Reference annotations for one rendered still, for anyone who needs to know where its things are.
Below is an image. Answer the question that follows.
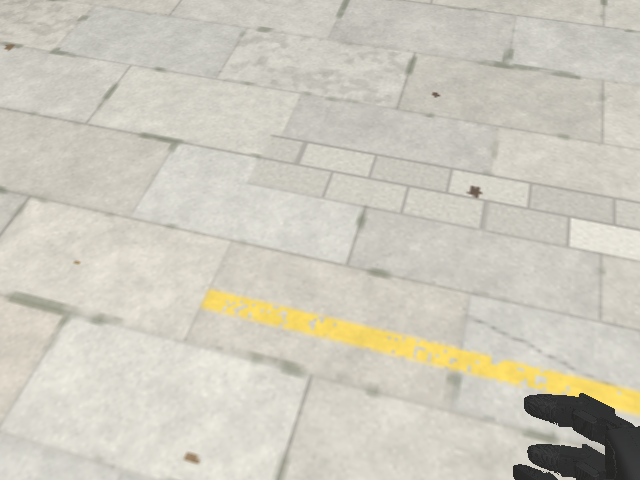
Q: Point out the robot right hand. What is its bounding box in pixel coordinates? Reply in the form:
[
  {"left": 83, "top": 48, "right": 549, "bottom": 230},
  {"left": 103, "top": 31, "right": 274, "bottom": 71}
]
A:
[{"left": 513, "top": 393, "right": 640, "bottom": 480}]

